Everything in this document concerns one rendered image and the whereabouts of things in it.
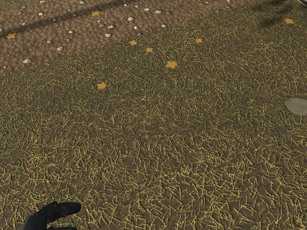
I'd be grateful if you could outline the left robot hand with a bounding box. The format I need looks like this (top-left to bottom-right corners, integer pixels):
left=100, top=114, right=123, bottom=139
left=21, top=201, right=82, bottom=230

